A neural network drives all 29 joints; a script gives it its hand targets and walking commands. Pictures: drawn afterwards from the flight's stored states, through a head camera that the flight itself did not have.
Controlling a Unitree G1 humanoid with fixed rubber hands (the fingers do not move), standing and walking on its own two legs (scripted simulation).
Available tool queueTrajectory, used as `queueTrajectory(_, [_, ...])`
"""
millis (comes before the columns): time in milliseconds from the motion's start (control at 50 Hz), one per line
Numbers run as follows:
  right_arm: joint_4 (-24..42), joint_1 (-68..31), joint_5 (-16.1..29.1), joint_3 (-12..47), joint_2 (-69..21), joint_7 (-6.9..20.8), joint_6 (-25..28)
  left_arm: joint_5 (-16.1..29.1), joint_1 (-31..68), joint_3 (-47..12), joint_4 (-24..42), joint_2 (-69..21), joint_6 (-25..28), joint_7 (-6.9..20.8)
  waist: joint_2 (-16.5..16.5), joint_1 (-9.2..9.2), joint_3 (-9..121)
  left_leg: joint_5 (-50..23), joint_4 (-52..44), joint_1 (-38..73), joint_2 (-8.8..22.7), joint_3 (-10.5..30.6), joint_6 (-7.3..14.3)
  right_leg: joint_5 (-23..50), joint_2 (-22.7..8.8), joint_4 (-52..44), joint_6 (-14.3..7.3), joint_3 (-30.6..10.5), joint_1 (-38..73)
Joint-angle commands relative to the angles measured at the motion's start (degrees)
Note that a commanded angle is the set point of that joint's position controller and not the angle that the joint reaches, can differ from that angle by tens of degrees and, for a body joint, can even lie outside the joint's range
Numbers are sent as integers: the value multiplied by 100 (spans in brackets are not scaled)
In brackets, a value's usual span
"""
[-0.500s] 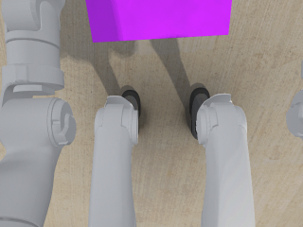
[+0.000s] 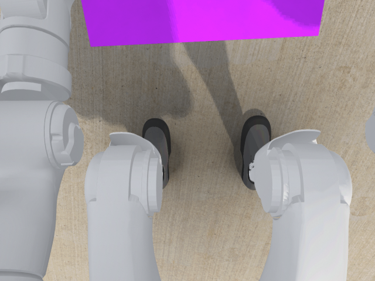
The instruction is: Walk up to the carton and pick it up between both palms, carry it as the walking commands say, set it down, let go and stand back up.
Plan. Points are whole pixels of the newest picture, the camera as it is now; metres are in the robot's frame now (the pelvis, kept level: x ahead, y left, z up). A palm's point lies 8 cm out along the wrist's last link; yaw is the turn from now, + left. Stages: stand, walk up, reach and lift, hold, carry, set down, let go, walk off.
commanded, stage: reach and lift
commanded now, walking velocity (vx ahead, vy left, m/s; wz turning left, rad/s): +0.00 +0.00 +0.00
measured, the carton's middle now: out of the picture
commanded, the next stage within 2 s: none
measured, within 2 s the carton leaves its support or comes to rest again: leaves its support in 1.72 s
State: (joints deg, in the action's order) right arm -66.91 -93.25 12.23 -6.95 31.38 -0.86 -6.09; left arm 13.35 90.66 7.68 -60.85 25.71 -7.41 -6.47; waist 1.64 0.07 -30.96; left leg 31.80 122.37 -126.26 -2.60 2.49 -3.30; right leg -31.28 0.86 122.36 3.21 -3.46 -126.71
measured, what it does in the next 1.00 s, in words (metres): stands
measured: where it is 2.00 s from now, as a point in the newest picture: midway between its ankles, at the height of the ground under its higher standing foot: (205, 165)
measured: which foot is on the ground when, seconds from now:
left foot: down 0.00-1.00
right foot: down 0.00-1.00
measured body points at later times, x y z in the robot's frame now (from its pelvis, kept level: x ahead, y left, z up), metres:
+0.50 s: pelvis +0.00 +0.00 -0.01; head +0.39 -0.01 +0.19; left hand +0.58 +0.18 -0.21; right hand +0.58 -0.23 -0.21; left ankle +0.12 +0.13 -0.35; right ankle +0.12 -0.13 -0.35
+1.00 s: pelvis +0.00 +0.00 -0.01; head +0.40 -0.01 +0.20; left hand +0.58 +0.17 -0.21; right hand +0.58 -0.20 -0.21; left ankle +0.12 +0.13 -0.35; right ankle +0.12 -0.13 -0.35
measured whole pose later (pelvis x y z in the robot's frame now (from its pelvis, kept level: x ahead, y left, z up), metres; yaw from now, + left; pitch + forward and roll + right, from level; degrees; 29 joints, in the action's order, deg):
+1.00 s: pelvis +0.00 +0.00 -0.01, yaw +0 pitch +35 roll -1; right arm -70.1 -94.3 13.6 -2.7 26.4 -2.2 -4.4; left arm 15.8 92.2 3.3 -66.6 23.2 -4.8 -8.2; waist 2.5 -1.2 -29.8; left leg 32.4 124.0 -126.8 -3.0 2.7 -2.8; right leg -32.6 -0.5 123.8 2.8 -2.6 -126.3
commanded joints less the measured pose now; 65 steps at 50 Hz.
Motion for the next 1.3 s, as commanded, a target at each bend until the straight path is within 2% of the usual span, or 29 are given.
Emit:
queueTrajectory(0, [773,-2081,212,153,1014,-170,97,292,1963,-261,542,620,51,-23,-138,-377,9302,-1639,-403,3950,124,-592,15,1615,-107,-569,-102,664,3869])
queueTrajectory(40, [1148,-1951,142,9,1115,-217,224,304,1876,-216,1027,611,188,-88,-207,-440,9293,-2343,-327,4084,112,-503,-36,2316,-97,-412,-59,665,3932])
queueTrajectory(60, [1268,-1830,158,-25,1131,-226,320,304,1807,-175,1236,660,312,-145,-142,-340,9411,-2455,-295,4073,96,-542,-51,2407,-94,-386,-86,661,3900])
queueTrajectory(80, [1084,-1745,92,9,1058,-235,321,353,1667,-215,866,589,312,-119,-272,-491,9287,-2478,-245,3908,59,-506,7,2510,-94,-346,-98,648,3843])
queueTrajectory(120, [666,-1380,39,42,889,-239,272,345,1513,-149,471,561,276,-76,-289,-515,8778,-2352,-244,3636,52,-512,-1,2414,-134,-390,-112,599,3669])
queueTrajectory(220, [640,-1310,101,26,842,-217,291,96,1338,-56,577,631,324,-113,-80,-230,8773,-2238,-278,3715,61,-556,6,2225,-113,-348,-137,602,3493])
queueTrajectory(360, [484,-1754,239,200,795,-177,264,289,1725,-304,485,401,251,-106,-86,-314,8532,-1831,-424,3734,108,-497,33,1773,-174,-448,-186,619,3440])
queueTrajectory(500, [347,-1857,244,329,490,-188,270,162,1799,-276,251,267,302,-95,-137,-181,8176,-1678,-462,3433,91,-562,26,1680,-106,-568,-184,508,3340])
queueTrajectory(560, [525,-1864,175,275,576,-235,372,248,1895,-330,579,205,402,-175,-255,-297,8671,-1959,-415,3602,70,-501,-7,1960,-72,-460,-150,613,3698])
queueTrajectory(580, [289,-1838,131,315,456,-258,326,317,1896,-433,289,60,351,-130,-203,-417,8448,-1809,-452,3562,46,-521,24,1840,-82,-562,-175,578,3647])
queueTrajectory(620, [419,-1860,151,348,259,-279,341,256,1860,-406,311,26,375,-115,-218,-373,8496,-1857,-412,3451,8,-523,42,1990,-21,-510,-187,572,3749])
queueTrajectory(640, [200,-1726,96,229,407,-304,332,300,1905,-435,253,39,365,-136,-129,-477,8348,-1774,-463,3418,31,-517,-1,1974,-51,-565,-214,505,3700])
queueTrajectory(660, [411,-1838,109,247,247,-301,360,249,1826,-444,377,-99,396,-133,-79,-361,8373,-1829,-451,3424,-16,-529,12,1957,-18,-559,-200,563,3635])
queueTrajectory(700, [420,-1871,88,278,64,-286,388,348,1973,-582,440,-304,444,-103,-43,-481,8539,-1958,-417,3555,-25,-525,14,2036,-15,-548,-219,563,3626])
queueTrajectory(720, [382,-1870,98,337,-61,-285,368,295,1950,-550,240,-286,428,-69,-62,-410,8506,-1989,-433,3640,-21,-540,33,2058,-16,-567,-201,554,3625])
queueTrajectory(740, [390,-1830,68,264,31,-283,407,330,1991,-573,349,-353,426,-94,-39,-561,8511,-1950,-480,3625,-28,-491,-10,2087,-9,-555,-218,610,3721])
queueTrajectory(780, [532,-1952,141,392,-259,-273,404,341,1995,-706,390,-605,449,-70,20,-437,8583,-2048,-480,3687,-72,-528,22,2092,6,-586,-215,570,3639])
queueTrajectory(800, [331,-1900,113,418,-347,-252,370,331,1992,-735,222,-730,418,-34,29,-530,8368,-1988,-517,3729,-85,-478,37,2012,7,-625,-225,602,3516])
queueTrajectory(860, [485,-2065,219,599,-851,-79,365,348,2256,-850,471,-1210,435,49,94,-414,8402,-2111,-480,3837,-95,-511,8,1997,-7,-589,-245,633,3360])
queueTrajectory(920, [646,-2351,176,700,-1521,110,317,260,2388,-903,392,-1887,366,221,55,-516,8182,-1914,-510,3724,-141,-528,27,1819,22,-562,-210,731,3301])
queueTrajectory(1020, [1156,-3024,163,1178,-3799,772,108,107,3003,-1254,636,-4279,148,887,135,-529,7887,-1859,-386,3620,-281,-592,66,1817,150,-451,-279,760,3306])
queueTrajectory(1040, [1042,-3072,118,1185,-4069,872,19,86,3139,-1175,603,-4425,84,1000,-17,-575,7803,-1689,-389,3377,-292,-642,94,1737,145,-452,-275,765,3410])
queueTrajectory(1060, [1040,-2954,54,1153,-4326,963,-53,-13,3039,-1109,613,-4689,28,1107,22,-438,7541,-1608,-412,3228,-316,-685,106,1669,174,-482,-256,726,3329])
queueTrajectory(1080, [1008,-2914,52,1124,-4572,1058,-130,-37,3051,-1142,746,-4899,-33,1218,-24,-578,7580,-1555,-428,3208,-295,-683,134,1671,199,-470,-281,743,3427])
queueTrajectory(1120, [1194,-2807,11,1124,-5126,1251,-215,-113,3026,-1063,826,-5172,-88,1365,-70,-425,7474,-1510,-391,3020,-346,-723,193,1650,234,-426,-296,743,3240])
queueTrajectory(1140, [1245,-2863,22,1117,-5118,1321,-275,-87,2986,-964,724,-5244,-163,1428,-120,-504,7468,-1441,-394,2936,-297,-756,172,1630,197,-443,-299,724,3335])
queueTrajectory(1200, [1463,-2804,35,1144,-5407,1467,-384,-150,2999,-933,881,-5371,-246,1548,-61,-295,7471,-1368,-356,2826,-315,-816,238,1561,211,-428,-329,678,3165])
queueTrajectory(1220, [1593,-2930,36,1143,-5345,1485,-392,-87,3010,-981,949,-5443,-268,1561,-94,-448,7594,-1403,-356,2836,-325,-767,265,1600,190,-383,-293,756,3175])
queueTrajectory(1280, [1541,-2721,16,1156,-5496,1517,-456,-75,2993,-1033,1065,-5611,-314,1601,11,-438,7477,-1518,-322,2871,-329,-795,240,1687,184,-408,-337,727,3071])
